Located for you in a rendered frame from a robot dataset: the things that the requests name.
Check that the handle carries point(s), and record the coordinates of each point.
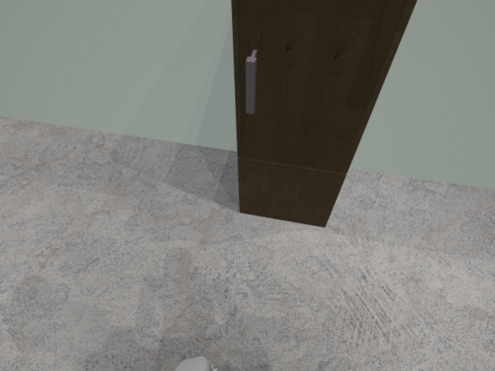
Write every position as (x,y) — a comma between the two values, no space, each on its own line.
(251,69)

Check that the cupboard door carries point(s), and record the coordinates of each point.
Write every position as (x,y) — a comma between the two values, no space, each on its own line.
(318,63)

